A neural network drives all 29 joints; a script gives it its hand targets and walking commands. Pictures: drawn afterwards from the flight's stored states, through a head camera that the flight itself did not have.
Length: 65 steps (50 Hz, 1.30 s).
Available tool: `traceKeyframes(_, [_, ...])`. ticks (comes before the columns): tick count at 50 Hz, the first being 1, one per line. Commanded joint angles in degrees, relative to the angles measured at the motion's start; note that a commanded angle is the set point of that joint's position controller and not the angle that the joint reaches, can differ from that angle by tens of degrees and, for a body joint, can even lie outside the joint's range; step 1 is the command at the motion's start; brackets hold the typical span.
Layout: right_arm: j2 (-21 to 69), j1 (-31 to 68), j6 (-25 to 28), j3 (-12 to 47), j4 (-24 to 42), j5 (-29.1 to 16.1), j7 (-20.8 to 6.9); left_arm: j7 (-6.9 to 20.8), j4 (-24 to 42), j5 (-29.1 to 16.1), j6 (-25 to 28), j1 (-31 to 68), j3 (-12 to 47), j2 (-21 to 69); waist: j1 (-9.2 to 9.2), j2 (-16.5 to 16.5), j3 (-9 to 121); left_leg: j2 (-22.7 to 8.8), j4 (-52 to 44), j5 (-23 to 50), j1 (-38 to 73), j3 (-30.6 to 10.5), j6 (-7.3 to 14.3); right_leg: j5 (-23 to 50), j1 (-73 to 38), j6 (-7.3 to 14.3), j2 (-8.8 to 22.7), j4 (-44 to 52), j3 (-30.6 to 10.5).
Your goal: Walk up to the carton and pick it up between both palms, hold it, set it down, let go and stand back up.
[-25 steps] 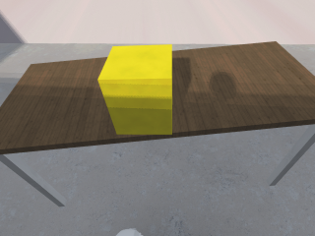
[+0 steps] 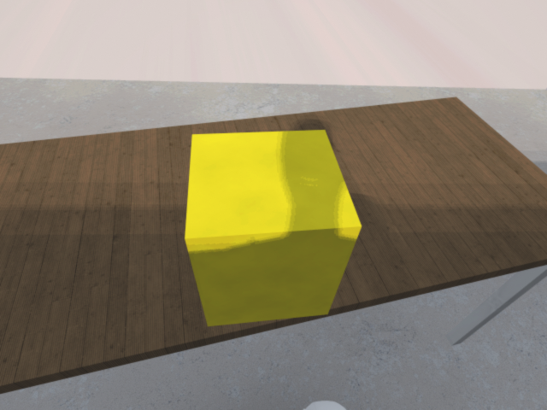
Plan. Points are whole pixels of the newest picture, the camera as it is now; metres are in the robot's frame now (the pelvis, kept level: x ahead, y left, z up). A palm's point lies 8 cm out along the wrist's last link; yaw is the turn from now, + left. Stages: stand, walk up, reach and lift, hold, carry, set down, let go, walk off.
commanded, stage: walk up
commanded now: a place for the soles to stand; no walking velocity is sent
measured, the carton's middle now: (264, 230) +0.40 +0.01 +0.04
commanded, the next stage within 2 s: none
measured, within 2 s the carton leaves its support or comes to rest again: neither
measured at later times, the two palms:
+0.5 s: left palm out of the picture +0.14 +0.24 -0.12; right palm out of the picture +0.07 -0.24 -0.14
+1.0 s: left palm out of the picture +0.04 +0.27 -0.13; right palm out of the picture +0.05 -0.23 -0.13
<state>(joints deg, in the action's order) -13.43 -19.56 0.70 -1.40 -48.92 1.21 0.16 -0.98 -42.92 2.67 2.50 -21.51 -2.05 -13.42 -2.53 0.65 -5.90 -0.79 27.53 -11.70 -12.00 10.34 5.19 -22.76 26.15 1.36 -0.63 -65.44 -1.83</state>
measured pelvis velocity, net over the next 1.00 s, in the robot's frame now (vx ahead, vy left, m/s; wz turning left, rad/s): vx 0.02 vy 0.01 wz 0.01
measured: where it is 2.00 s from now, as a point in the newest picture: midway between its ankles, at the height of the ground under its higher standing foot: outside the picture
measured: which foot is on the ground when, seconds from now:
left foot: down 0.00-0.30, up 0.32-0.46, down 0.48-1.00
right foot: up 0.00-0.20, down 0.22-1.00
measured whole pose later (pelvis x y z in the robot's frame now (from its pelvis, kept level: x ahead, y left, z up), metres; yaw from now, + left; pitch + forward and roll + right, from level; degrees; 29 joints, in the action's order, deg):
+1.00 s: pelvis +0.02 +0.01 +0.00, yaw +0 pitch -1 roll +0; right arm -13.7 -19.7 1.4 1.7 -50.8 0.7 0.7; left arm -0.5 -57.6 0.6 -0.9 -15.4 2.1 -14.8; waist 0.4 0.5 -2.1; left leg -0.9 29.8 -17.7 -11.0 -1.0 -0.9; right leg -10.7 17.3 2.5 0.0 -29.0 4.7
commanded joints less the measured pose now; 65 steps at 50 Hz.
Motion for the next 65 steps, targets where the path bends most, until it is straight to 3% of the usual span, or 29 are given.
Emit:
traceKeyframes(1, [-5.64,2.67,0.63,-0.48,4.58,0.34,0.59,-1.32,1.05,-0.87,-1.12,-4.1,0.38,0.26,4.44,4.2,-0.1,-11.62,-6.8,31.55,-6.9,-5.95,2.16,7.69,-4.22,-1.24,0.55,7.92,3.36])
traceKeyframes(3, [-6.21,0.31,0.11,-0.49,4.82,0.66,0.65,-2.14,2.0,-1.18,-1.5,1.31,0.87,0.2,2.38,6.27,1.03,-11.44,-3.52,40.26,-2.57,-6.57,0.89,9.31,-3.23,-1.15,0.99,13.68,4.37])
traceKeyframes(5, [-7.27,-1.97,-0.88,-0.75,4.99,0.76,0.7,-2.85,2.0,-1.06,-2.0,3.68,0.91,-0.56,0.56,8.1,3.77,-11.41,-0.93,40.89,1.66,-8.37,-0.23,9.81,-3.64,-0.71,0.84,17.48,5.46])
traceKeyframes(8, [-8.55,-2.36,-2.08,-0.86,5.42,0.36,1.12,-3.29,0.84,-0.86,-2.75,4.49,0.77,-1.64,0.4,7.22,7.06,-13.9,0.92,32.42,3.28,-11.73,-0.25,8.81,-6.86,0.26,1.2,22.79,4.49])
traceKeyframes(10, [-8.87,-1.04,-2.5,-0.07,5.09,-0.15,1.1,-3.33,0.69,-0.96,-2.57,4.44,0.86,-2.58,2.27,3.66,6.91,-15.19,1.65,22.69,-1.24,-13.2,-1.3,14.59,-12.31,2.08,2.95,31.04,1.97])
traceKeyframes(11, [-8.66,-1.52,-2.56,0.38,4.64,-0.39,0.86,-3.32,0.69,-1.0,-2.28,4.4,0.81,-3.93,2.88,0.43,6.77,-14.46,2.33,15.81,-4.06,-13.13,-2.34,20.36,-15.07,3.38,5.68,33.99,-1.84])
traceKeyframes(12, [-6.69,-3.66,-2.27,0.98,4.51,-0.83,0.72,-3.19,0.25,-0.67,-2.24,4.42,0.45,-5.47,2.22,-4.75,8.53,-11.76,5.14,7.85,-7.28,-11.23,-3.32,27.36,-18.63,5.5,11.01,32.57,-7.94])
traceKeyframes(13, [-3.97,-6.85,-2.23,2.14,3.53,-1.11,0.82,-2.63,-0.57,-1.79,-2.43,4.5,0.5,-5.57,1.16,-8.37,10.4,-7.11,9.11,-2.83,-7.14,-8.35,-5.14,28.58,-18.33,10.02,16.19,34.37,-13.91])
traceKeyframes(14, [-3.73,-5.58,-3.01,2.22,3.09,-0.76,1.32,-2.37,-0.79,-3.58,-2.31,6.83,0.05,-6.9,1.14,-8.73,8.47,-3.17,13.44,-9.94,-3.19,-7.58,-5.8,25.55,-10.23,14.75,20.28,39.41,-18.26])
traceKeyframes(15, [-4.59,-2.77,-3.48,1.51,3.27,0.06,1.64,-2.33,-1.03,-3.96,-1.88,9.09,-0.12,-6.84,1.54,-10.42,6.6,-2.16,16.79,-14.75,-1.5,-8.68,-5.05,21.89,-6.1,15.62,20.67,42.69,-19.77])
traceKeyframes(17, [-6.07,1.78,-3.79,0.35,4.68,0.67,1.47,-2.41,-0.91,-3.5,-1.58,8.75,0.24,-5.25,3.18,-10.14,3.89,-0.49,18.77,-21.43,-4.11,-9.88,-4.21,20.42,-5.19,14.21,19.12,45.76,-18.9])
traceKeyframes(19, [-3.15,-1.25,-3.26,1.37,2.84,-0.15,0.92,-2.49,-1.12,-3.25,-1.86,11.89,0.78,-4.55,1.43,-8.78,3.48,-0.39,15.14,-20.3,-4.44,-10.27,-4.34,17.63,-5.66,12.17,16.25,45.53,-13.82])
traceKeyframes(21, [-2.04,-2.67,-1.63,1.96,1.75,-0.91,0.37,-1.8,-1.74,-2.49,-2.33,14.18,1.17,-4.88,-0.08,-6.04,5.93,-0.13,6.11,-8.92,-1.85,-9.13,-4.29,16.1,-8.07,7.84,11.0,43.08,-8.89])
traceKeyframes(23, [-2.42,-2.07,-0.12,1.64,1.79,-0.53,0.45,-0.87,-2.83,-1.84,-2.64,13.5,1.41,-5.43,0.5,-4.61,9.75,-0.38,1.67,2.62,2.82,-9.09,-4.28,18.63,-10.77,5.1,8.06,39.57,-5.48])
traceKeyframes(25, [-3.93,-3.38,0.61,1.28,2.26,0.06,1.1,0.06,-3.37,-1.56,-3.02,11.85,1.9,-5.32,1.28,-4.28,11.74,-3.55,0.75,-0.05,2.43,-13.32,-3.3,12.21,-11.33,3.62,7.17,38.41,-4.33])
traceKeyframes(26, [-6.37,-1.28,0.64,0.94,2.57,-0.3,1.07,0.23,-3.76,-1.49,-3.7,10.36,1.73,-5.03,3.4,-2.17,7.33,-6.52,-2.92,-6.67,-3.99,-18.32,-1.93,3.54,-11.17,1.89,4.62,39.42,-2.13])
traceKeyframes(27, [-7.22,-0.02,0.56,0.64,1.85,-0.89,0.88,0.13,-4.78,-1.01,-4.12,10.57,1.86,-4.53,4.06,-0.86,3.78,-7.9,-6.74,-13.54,-10.95,-20.4,-1.19,1.4,-14.67,0.94,4.28,38.65,-2.12])
traceKeyframes(28, [-7.18,1.1,0.54,0.81,1.71,-1.21,0.69,0.19,-5.18,-0.88,-4.09,10.58,1.97,-4.65,4.54,0.1,1.51,-8.06,-8.78,-16.74,-14.36,-20.36,-1.23,2.0,-16.29,0.88,4.65,38.34,-2.99])
traceKeyframes(34, [-7.13,-0.27,1.11,0.95,1.67,-1.04,0.35,0.84,-7.88,-1.67,-2.54,9.18,2.3,-5.9,3.81,4.07,-0.87,-6.8,-10.47,-17.82,-13.88,-19.82,-1.83,3.85,-14.68,1.08,4.98,39.86,-2.72])
traceKeyframes(47, [-6.49,-4.13,1.42,1.94,0.25,-0.51,0.94,0.15,-11.48,-2.1,-2.54,7.35,2.84,-8.37,1.88,-2.02,3.82,-3.81,-2.84,-3.55,-5.17,-15.88,-1.89,5.61,-13.25,1.96,7.5,44.53,-3.7])
traceKeyframes(54, [-7.26,-3.86,1.5,2.49,-0.41,-0.63,1.44,0.16,-12.16,-2.04,-3.03,6.81,3.03,-8.88,2.49,-1.82,3.97,-4.11,-2.23,0.23,-6.22,-16.41,-2.26,10.17,-15.73,2.42,7.71,43.48,-2.03])
traceKeyframes(55, [-11.33,-1.59,1.62,-0.14,2.01,-0.44,3.23,0.84,-7.66,-0.03,-4.31,14.66,0.45,-14.66,1.54,-4.44,-1.42,-7.37,1.58,20.4,-8.2,-18.61,-0.58,26.24,-13.02,2.44,6.12,34.39,1.56])
traceKeyframes(56, [-13.56,-4.25,1.9,-0.7,1.68,-0.46,3.91,1.36,-7.21,0.64,-4.71,13.15,0.57,-13.58,1.48,-1.06,4.35,-10.36,2.01,28.12,-2.94,-21.29,1.09,29.08,-11.78,1.94,5.85,29.82,2.91])
traceKeyframes(58, [-15.18,-5.42,1.2,-1.93,1.96,0.0,4.6,1.71,-5.54,1.12,-5.77,13.61,1.01,-10.6,0.51,4.86,4.19,-17.64,-1.1,36.26,1.83,-29.67,6.39,14.33,-4.09,-0.98,2.15,21.95,5.24])
traceKeyframes(59, [-15.6,-5.6,0.95,-2.7,2.66,0.13,4.92,1.86,-4.84,1.41,-6.62,14.41,1.02,-9.34,-0.59,9.93,4.4,-22.52,-2.94,39.68,3.75,-34.96,10.35,-4.03,0.22,-1.79,1.03,13.57,3.85])
traceKeyframes(60, [-15.89,-5.75,0.84,-3.29,3.12,0.28,5.2,1.95,-3.55,1.5,-7.39,15.29,0.81,-9.25,-0.98,10.69,4.19,-25.81,-4.22,39.5,3.19,-38.64,13.11,-8.96,3.19,-2.21,2.69,5.65,0.19])
traceKeyframes(61, [-15.8,-4.07,0.71,-3.68,3.69,0.13,5.5,1.92,-2.72,1.29,-7.86,15.43,0.5,-9.31,-0.08,9.94,3.72,-26.28,-4.79,37.85,1.73,-38.32,13.7,-9.43,4.23,-2.69,3.96,2.08,-2.08])
traceKeyframes(63, [-14.52,1.82,0.35,-4.31,5.11,0.16,5.91,1.91,-1.83,0.61,-8.21,16.31,-0.08,-9.27,1.55,7.97,3.58,-20.73,-3.12,38.7,1.31,-30.57,10.42,-8.32,4.78,-3.92,3.95,0.66,-4.15])
traceKeyframes(65, [-13.21,3.0,0.51,-4.12,5.9,0.55,5.55,2.06,-1.12,0.08,-8.14,17.53,0.35,-7.82,1.64,7.49,5.42,-14.34,-0.5,39.28,4.29,-24.96,5.75,-4.38,4.67,-4.97,3.92,6.6,-3.73])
